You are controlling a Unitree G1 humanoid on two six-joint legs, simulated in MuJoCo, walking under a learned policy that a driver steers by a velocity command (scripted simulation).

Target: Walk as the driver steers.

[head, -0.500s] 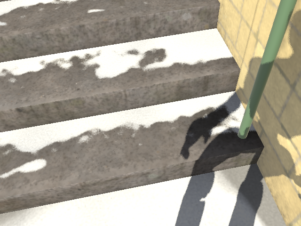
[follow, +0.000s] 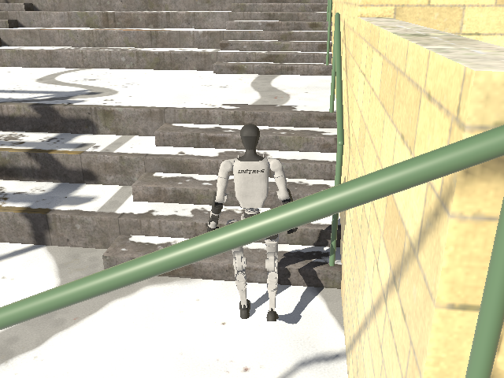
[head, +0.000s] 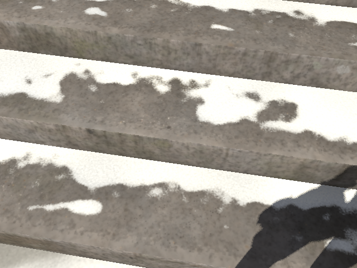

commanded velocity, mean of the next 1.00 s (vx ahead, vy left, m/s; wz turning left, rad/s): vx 0.50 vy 0.00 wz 0.03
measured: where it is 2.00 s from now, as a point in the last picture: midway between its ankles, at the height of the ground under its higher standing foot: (245, 48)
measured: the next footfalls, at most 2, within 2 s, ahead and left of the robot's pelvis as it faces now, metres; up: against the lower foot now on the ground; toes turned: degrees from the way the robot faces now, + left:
right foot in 0.58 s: +0.57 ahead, -0.15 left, +0.15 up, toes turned +7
left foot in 1.16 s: +0.92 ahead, +0.02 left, +0.30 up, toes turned -2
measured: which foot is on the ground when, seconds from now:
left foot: down 0.00-0.58, up 0.60-1.00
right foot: up 0.00-0.56, down 0.58-1.00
